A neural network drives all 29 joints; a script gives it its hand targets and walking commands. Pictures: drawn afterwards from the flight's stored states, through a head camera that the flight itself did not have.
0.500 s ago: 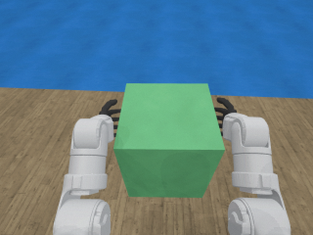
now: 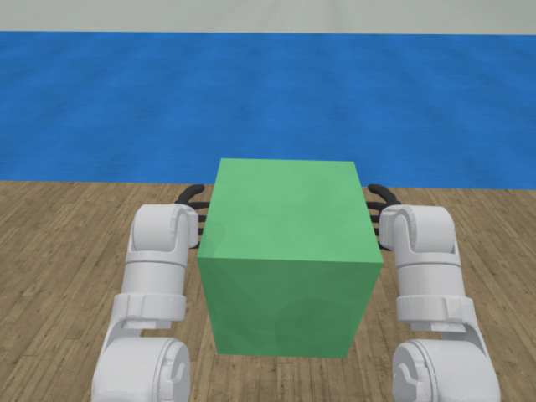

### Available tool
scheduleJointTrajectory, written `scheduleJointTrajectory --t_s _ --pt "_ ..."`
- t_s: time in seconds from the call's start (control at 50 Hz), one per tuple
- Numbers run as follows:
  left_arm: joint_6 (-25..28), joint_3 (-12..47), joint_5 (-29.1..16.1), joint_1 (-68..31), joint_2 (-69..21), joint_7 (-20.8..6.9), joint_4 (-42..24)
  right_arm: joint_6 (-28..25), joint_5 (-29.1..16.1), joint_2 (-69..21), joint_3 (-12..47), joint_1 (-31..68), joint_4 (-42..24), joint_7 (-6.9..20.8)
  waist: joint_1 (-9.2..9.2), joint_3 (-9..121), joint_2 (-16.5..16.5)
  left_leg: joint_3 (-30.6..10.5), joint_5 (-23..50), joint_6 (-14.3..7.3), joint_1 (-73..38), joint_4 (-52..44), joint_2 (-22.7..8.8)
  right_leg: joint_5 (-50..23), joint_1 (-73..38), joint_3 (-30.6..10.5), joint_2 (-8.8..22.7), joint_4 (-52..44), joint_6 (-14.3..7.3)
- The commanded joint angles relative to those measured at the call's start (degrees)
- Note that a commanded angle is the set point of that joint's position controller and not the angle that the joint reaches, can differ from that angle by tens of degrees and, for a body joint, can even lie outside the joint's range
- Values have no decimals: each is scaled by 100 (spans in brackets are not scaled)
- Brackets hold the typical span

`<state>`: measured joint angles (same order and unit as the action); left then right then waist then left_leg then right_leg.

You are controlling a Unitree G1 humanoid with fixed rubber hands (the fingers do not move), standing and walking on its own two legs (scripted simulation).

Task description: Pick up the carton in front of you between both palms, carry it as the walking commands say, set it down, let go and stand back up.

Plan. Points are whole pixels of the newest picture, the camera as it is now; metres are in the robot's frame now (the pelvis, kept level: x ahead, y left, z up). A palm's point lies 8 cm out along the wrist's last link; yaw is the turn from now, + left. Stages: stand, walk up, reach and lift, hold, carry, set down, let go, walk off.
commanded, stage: carry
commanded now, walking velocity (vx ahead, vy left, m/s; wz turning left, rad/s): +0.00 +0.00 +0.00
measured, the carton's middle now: (284, 259) +0.34 +0.00 +0.06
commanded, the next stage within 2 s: none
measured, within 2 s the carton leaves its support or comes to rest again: neither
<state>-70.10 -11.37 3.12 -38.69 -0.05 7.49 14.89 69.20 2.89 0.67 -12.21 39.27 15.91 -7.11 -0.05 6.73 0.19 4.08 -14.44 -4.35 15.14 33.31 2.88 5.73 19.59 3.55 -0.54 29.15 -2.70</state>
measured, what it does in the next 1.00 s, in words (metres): stands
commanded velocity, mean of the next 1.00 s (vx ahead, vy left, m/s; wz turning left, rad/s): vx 0.00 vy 0.00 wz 0.00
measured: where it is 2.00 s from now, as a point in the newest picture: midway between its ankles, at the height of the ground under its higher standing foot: outside the picture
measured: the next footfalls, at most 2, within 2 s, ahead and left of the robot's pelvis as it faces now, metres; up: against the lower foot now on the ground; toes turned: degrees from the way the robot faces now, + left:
none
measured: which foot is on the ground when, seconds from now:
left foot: down 0.00-1.00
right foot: down 0.00-1.00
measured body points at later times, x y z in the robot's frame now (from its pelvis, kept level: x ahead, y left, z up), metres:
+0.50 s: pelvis -0.01 +0.01 +0.00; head -0.03 +0.01 +0.45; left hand +0.35 +0.16 +0.12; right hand +0.36 -0.14 +0.12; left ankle -0.03 +0.07 -0.73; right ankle +0.04 -0.09 -0.73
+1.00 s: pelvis -0.01 +0.01 +0.00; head -0.03 +0.01 +0.45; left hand +0.35 +0.16 +0.12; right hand +0.35 -0.14 +0.13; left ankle -0.03 +0.07 -0.73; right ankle +0.04 -0.09 -0.73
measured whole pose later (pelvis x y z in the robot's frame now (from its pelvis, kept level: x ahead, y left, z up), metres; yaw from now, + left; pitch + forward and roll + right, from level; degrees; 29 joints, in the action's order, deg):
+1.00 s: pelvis -0.01 +0.01 +0.00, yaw +0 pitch +1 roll +0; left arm -70.7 -11.2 3.0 -39.7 0.4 7.4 14.9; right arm 69.7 3.1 0.8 -12.2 40.3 15.9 -6.9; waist -0.3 5.3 0.2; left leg 4.6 -14.2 -5.2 16.4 34.4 3.3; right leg 5.1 20.6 3.2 0.0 29.6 -1.9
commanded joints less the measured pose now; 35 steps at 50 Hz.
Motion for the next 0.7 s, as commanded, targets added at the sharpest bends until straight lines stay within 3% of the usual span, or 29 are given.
scheduleJointTrajectory --t_s 0.0,0.18,0.46,0.68 --pt "231 2967 -2247 -4279 -6217 -1382 -528 -118 -2270 -6374 3027 4118 -379 1408 -51 1649 50 -883 796 -110 -149 -626 -991 -645 -874 -844 907 -339 -259" --pt "251 2905 -2335 -4479 -6329 -1377 -524 -140 -2257 -6407 2892 4242 -365 1354 -52 1720 36 -875 975 -101 -228 -585 -995 -729 -846 -841 886 -317 -231" --pt "186 3018 -2419 -4502 -6371 -1337 -782 -75 -2318 -6429 3010 4258 -608 1323 -31 2021 -34 -891 1983 -107 -456 -344 -1059 -1288 -890 -747 839 -52 -242" --pt "157 3075 -2409 -4478 -6359 -1338 -853 -50 -2342 -6433 3085 4258 -694 1343 -23 2042 -29 -910 1945 -121 -465 -348 -1066 -1196 -884 -744 839 -58 -242"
